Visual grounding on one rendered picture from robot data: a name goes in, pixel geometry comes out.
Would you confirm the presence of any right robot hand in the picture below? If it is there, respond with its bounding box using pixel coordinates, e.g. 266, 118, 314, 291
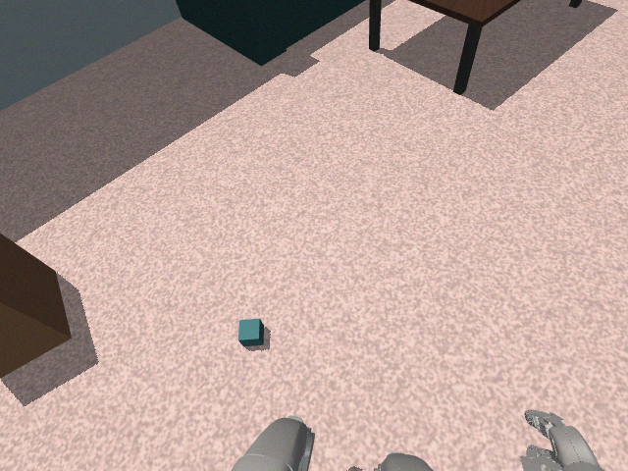
520, 410, 600, 471

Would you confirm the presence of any sofa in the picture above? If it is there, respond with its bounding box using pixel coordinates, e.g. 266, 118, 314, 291
176, 0, 365, 66

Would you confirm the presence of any coffee table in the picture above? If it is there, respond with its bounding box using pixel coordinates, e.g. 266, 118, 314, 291
369, 0, 582, 95

